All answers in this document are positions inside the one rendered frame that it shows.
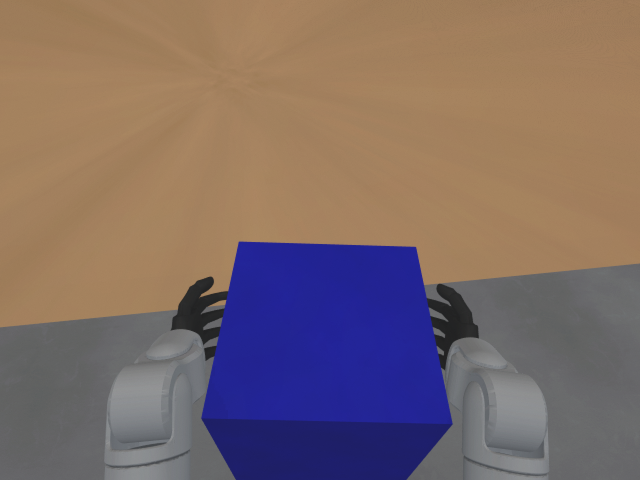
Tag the robot left forearm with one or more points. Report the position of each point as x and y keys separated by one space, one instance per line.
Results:
x=149 y=410

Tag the robot left hand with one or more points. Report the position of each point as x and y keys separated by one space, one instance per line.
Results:
x=189 y=315

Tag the robot right hand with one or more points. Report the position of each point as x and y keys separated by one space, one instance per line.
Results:
x=460 y=322

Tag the robot right forearm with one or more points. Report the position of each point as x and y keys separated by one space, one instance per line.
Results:
x=505 y=419

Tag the carton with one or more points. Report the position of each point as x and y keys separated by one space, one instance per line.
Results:
x=326 y=365

